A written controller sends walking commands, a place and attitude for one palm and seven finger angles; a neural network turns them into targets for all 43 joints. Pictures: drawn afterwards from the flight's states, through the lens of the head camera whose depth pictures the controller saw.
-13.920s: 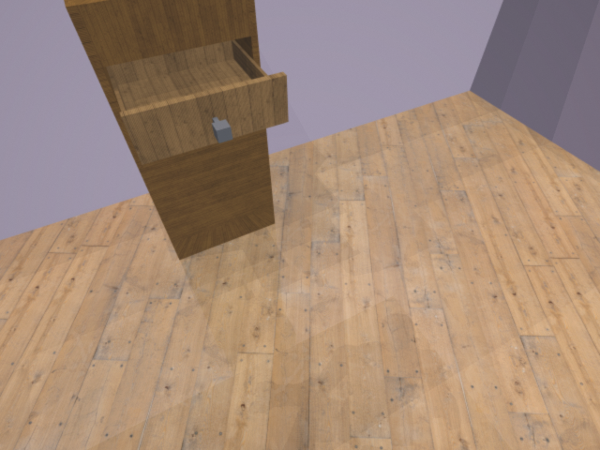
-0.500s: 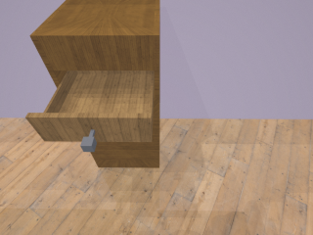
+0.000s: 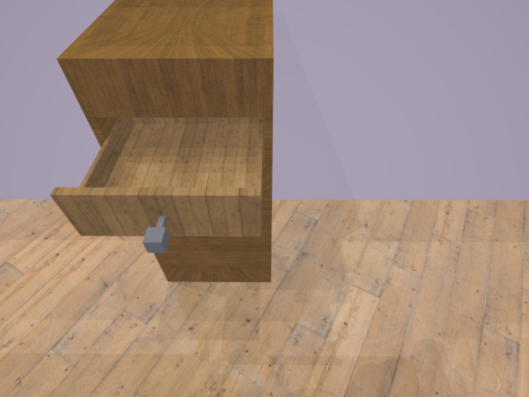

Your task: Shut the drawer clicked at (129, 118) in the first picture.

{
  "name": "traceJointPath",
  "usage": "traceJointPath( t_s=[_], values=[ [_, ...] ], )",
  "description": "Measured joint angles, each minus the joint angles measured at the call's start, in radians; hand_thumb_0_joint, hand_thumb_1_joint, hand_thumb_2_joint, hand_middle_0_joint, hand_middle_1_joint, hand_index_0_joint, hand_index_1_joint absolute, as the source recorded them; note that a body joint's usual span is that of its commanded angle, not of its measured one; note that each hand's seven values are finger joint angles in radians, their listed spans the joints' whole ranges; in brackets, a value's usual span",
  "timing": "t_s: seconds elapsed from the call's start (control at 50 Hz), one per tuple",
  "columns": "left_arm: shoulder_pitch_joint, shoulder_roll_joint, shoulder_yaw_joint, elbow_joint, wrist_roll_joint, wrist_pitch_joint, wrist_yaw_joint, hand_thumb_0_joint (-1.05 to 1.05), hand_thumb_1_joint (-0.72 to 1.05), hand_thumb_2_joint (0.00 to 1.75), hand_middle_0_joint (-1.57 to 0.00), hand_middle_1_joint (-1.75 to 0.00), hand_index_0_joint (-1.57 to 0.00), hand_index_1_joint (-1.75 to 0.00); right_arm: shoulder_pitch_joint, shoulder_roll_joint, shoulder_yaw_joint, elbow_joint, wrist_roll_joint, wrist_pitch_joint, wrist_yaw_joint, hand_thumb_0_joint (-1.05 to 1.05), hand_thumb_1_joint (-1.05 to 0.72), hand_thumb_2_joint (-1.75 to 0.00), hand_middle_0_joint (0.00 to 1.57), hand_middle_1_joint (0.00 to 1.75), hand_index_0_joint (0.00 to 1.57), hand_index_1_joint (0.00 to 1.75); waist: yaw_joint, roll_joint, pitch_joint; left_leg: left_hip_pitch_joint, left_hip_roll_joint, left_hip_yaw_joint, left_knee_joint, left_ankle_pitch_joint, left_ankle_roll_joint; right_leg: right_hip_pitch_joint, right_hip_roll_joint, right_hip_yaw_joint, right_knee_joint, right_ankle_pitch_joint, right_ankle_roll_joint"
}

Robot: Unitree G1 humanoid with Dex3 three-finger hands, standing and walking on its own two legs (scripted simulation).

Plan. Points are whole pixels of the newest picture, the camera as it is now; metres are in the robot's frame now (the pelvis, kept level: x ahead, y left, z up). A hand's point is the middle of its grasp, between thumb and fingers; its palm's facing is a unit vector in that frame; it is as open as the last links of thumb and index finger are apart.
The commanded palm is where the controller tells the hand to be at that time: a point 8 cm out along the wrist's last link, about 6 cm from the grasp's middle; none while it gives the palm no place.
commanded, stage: shuffle to correct the standing spot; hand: left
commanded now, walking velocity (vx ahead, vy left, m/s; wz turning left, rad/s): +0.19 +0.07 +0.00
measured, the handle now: (158, 232) +0.40 +0.23 -0.02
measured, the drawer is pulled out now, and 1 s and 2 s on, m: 0.24 0.24 0.24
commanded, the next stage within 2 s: come to a stop and stand still in 0.10 s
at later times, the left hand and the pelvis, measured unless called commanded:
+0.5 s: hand out of the picture +0.07 +0.19 -0.17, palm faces +0.05 -0.97 -0.25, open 7.3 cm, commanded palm none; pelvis +0.06 +0.01 +0.00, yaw +0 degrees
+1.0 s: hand out of the picture +0.06 +0.18 -0.16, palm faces +0.01 -0.97 -0.24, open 7.3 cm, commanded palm none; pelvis +0.01 +0.00 +0.00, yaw +0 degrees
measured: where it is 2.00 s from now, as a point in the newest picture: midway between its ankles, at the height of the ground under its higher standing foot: outside the picture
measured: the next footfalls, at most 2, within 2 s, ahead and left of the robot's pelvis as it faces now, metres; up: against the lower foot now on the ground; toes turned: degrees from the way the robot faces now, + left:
none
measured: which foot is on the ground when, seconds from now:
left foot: down 0.00-1.00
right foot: down 0.00-1.00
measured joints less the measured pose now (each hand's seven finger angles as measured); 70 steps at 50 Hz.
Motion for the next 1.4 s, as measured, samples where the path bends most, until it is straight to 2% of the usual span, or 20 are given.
traceJointPath(
  t_s=[0.14,0.2,0.24,0.3,0.34,0.4,0.48,0.54,0.6,0.68,0.7,0.72,0.78,0.82,0.86,0.92,0.98,1.06,1.4],
  values=[
    [0.047,-0.008,0.016,-0.013,0.006,0.011,-0.013,0.01,0.91,0.90,-0.20,-0.30,-0.20,-0.30,0.043,-0.010,-0.011,-0.013,-0.010,0.015,0.013,0.00,-0.91,-0.90,0.20,0.30,0.20,0.30,0.008,-0.003,-0.019,-0.037,-0.003,-0.006,0.100,-0.075,0.026,-0.018,-0.005,-0.003,0.066,-0.059,0.000],
    [0.070,-0.007,0.024,-0.011,0.006,0.013,-0.017,0.01,0.91,0.90,-0.20,-0.30,-0.20,-0.30,0.062,-0.010,-0.013,-0.018,-0.010,0.005,0.013,0.00,-0.91,-0.90,0.20,0.30,0.20,0.30,0.009,-0.018,-0.019,-0.034,-0.014,0.001,0.122,-0.101,0.018,-0.022,-0.017,0.005,0.099,-0.091,0.005],
    [0.082,-0.004,0.028,-0.007,0.008,0.015,-0.019,0.01,0.91,0.90,-0.20,-0.30,-0.20,-0.30,0.074,-0.007,-0.013,-0.022,-0.010,-0.009,0.010,0.00,-0.91,-0.90,0.20,0.30,0.20,0.30,0.009,-0.030,-0.018,-0.027,-0.022,0.013,0.131,-0.120,0.022,-0.033,-0.027,0.011,0.136,-0.117,-0.012],
    [0.078,0.000,0.028,0.000,0.006,0.016,-0.012,0.01,0.91,0.90,-0.20,-0.30,-0.20,-0.30,0.084,0.004,-0.007,-0.022,-0.011,-0.025,-0.004,0.00,-0.91,-0.90,0.20,0.30,0.20,0.30,0.004,-0.029,-0.008,-0.005,-0.021,0.033,0.125,-0.138,0.026,-0.070,-0.023,-0.025,0.214,-0.165,-0.029],
    [0.060,0.004,0.029,-0.002,0.001,0.008,-0.007,0.01,0.91,0.90,-0.20,-0.30,-0.20,-0.30,0.087,0.016,0.001,-0.016,-0.008,-0.024,-0.013,0.00,-0.91,-0.90,0.20,0.30,0.20,0.30,-0.002,-0.028,0.008,0.011,-0.023,0.035,0.119,-0.140,0.021,-0.058,-0.019,-0.051,0.149,-0.067,-0.031],
    [0.028,-0.005,0.020,-0.004,-0.007,-0.017,0.003,0.01,0.91,0.90,-0.20,-0.30,-0.20,-0.30,0.076,0.022,0.002,0.001,0.005,-0.006,-0.019,0.00,-0.91,-0.90,0.20,0.30,0.20,0.30,-0.010,0.002,0.014,0.013,-0.013,0.020,0.123,-0.128,0.015,-0.028,-0.010,-0.071,0.116,-0.086,-0.028],
    [-0.006,-0.001,0.019,-0.030,-0.001,-0.014,0.023,0.02,0.93,0.90,-0.20,-0.30,-0.20,-0.30,0.037,0.032,-0.011,-0.015,0.012,0.013,-0.019,0.00,-0.91,-0.90,0.20,0.30,0.20,0.30,-0.012,0.002,0.011,-0.006,-0.012,0.036,0.124,-0.076,0.021,-0.034,-0.017,-0.084,0.103,-0.068,-0.036],
    [-0.025,0.010,0.025,-0.050,0.000,-0.001,0.026,0.02,0.93,0.90,-0.20,-0.30,-0.20,-0.30,-0.003,0.030,-0.021,-0.035,0.005,0.018,-0.023,0.00,-0.92,-0.90,0.20,0.30,0.20,0.30,-0.005,-0.010,0.017,-0.002,-0.017,0.050,0.100,-0.061,0.021,-0.053,-0.026,-0.083,0.123,-0.053,-0.035],
    [-0.040,0.012,0.030,-0.069,-0.001,0.014,0.025,0.02,0.93,0.90,-0.20,-0.30,-0.20,-0.30,-0.033,0.000,-0.036,-0.050,0.000,0.019,-0.025,0.02,-0.93,-0.90,0.20,0.30,0.20,0.30,0.002,-0.006,0.025,0.012,-0.013,0.063,0.068,-0.064,0.024,-0.083,-0.025,-0.078,0.167,-0.028,-0.024],
    [-0.067,0.027,0.038,-0.094,-0.002,0.029,0.019,0.01,0.92,0.90,-0.20,-0.30,-0.20,-0.30,-0.056,-0.018,-0.041,-0.074,-0.008,0.008,-0.022,0.01,-0.93,-0.90,0.20,0.30,0.20,0.30,0.000,-0.018,0.041,0.023,-0.022,0.065,0.046,-0.090,0.014,-0.101,-0.025,-0.051,0.173,-0.084,-0.017],
    [-0.073,0.030,0.039,-0.098,-0.001,0.027,0.017,0.01,0.92,0.90,-0.20,-0.30,-0.20,-0.30,-0.061,-0.020,-0.040,-0.075,-0.008,0.008,-0.020,0.01,-0.93,-0.90,0.20,0.30,0.20,0.30,0.004,-0.022,0.046,0.020,-0.025,0.066,0.057,-0.089,0.010,-0.090,-0.025,-0.048,0.139,-0.047,-0.021],
    [-0.080,0.025,0.035,-0.095,-0.001,0.018,0.021,0.01,0.92,0.90,-0.20,-0.30,-0.20,-0.30,-0.068,-0.030,-0.043,-0.077,0.002,0.013,-0.013,0.01,-0.93,-0.90,0.20,0.30,0.20,0.30,0.005,-0.001,0.049,-0.005,-0.007,0.060,0.101,-0.091,0.009,-0.083,-0.011,-0.059,0.124,-0.037,-0.031],
    [-0.066,0.014,0.014,-0.114,0.005,-0.007,0.026,0.01,0.92,0.90,-0.20,-0.30,-0.20,-0.30,-0.088,-0.050,-0.054,-0.124,0.011,0.039,0.007,0.01,-0.92,-0.90,0.20,0.30,0.20,0.30,-0.005,0.030,0.043,-0.119,0.001,0.012,0.303,-0.148,0.036,-0.084,0.017,-0.078,0.087,-0.020,-0.050],
    [-0.054,0.009,0.002,-0.122,0.010,-0.010,0.024,0.01,0.91,0.90,-0.20,-0.30,-0.20,-0.30,-0.096,-0.056,-0.057,-0.156,0.011,0.042,0.014,0.01,-0.92,-0.90,0.20,0.30,0.20,0.30,-0.009,0.035,0.037,-0.147,-0.007,0.008,0.335,-0.162,0.044,-0.081,0.025,-0.077,0.066,-0.001,-0.059],
    [-0.045,0.008,-0.004,-0.124,0.010,-0.006,0.022,0.01,0.92,0.90,-0.20,-0.30,-0.20,-0.30,-0.097,-0.058,-0.054,-0.179,0.010,0.037,0.017,0.00,-0.92,-0.90,0.20,0.30,0.20,0.30,-0.014,0.036,0.024,-0.135,-0.017,0.018,0.276,-0.143,0.045,-0.080,0.027,-0.074,0.058,0.010,-0.060],
    [-0.044,0.012,-0.011,-0.120,0.003,0.008,0.014,0.01,0.92,0.90,-0.20,-0.30,-0.21,-0.30,-0.082,-0.058,-0.043,-0.191,0.005,0.020,0.019,0.00,-0.91,-0.90,0.20,0.30,0.20,0.30,-0.023,0.051,0.003,-0.084,-0.017,0.020,0.124,-0.049,0.055,-0.087,0.041,-0.087,0.074,0.006,-0.055],
    [-0.053,0.022,-0.009,-0.112,-0.001,0.021,0.008,0.01,0.92,0.90,-0.20,-0.30,-0.21,-0.30,-0.063,-0.043,-0.026,-0.173,-0.004,0.016,0.017,0.00,-0.92,-0.90,0.20,0.30,0.20,0.30,-0.011,0.028,-0.006,-0.070,-0.027,0.034,0.100,-0.025,0.051,-0.075,0.033,-0.074,0.051,0.024,-0.050],
    [-0.045,0.024,-0.016,-0.109,-0.003,0.013,-0.001,0.01,0.91,0.90,-0.20,-0.30,-0.20,-0.30,-0.030,-0.050,-0.012,-0.144,-0.008,0.015,0.016,0.00,-0.93,-0.90,0.20,0.30,0.20,0.30,-0.005,0.024,-0.020,-0.049,-0.037,0.041,0.027,0.012,0.051,-0.063,0.028,-0.067,-0.007,0.059,-0.048],
    [-0.013,0.008,-0.031,0.003,-0.011,-0.008,0.000,0.01,0.91,0.90,-0.20,-0.30,-0.20,-0.30,0.053,-0.016,0.022,0.009,0.001,-0.001,0.006,0.00,-0.91,-0.90,0.20,0.30,0.20,0.30,-0.013,0.014,0.005,-0.001,-0.037,0.044,-0.042,0.024,0.044,-0.023,0.033,-0.063,-0.059,0.062,-0.051]
  ],
)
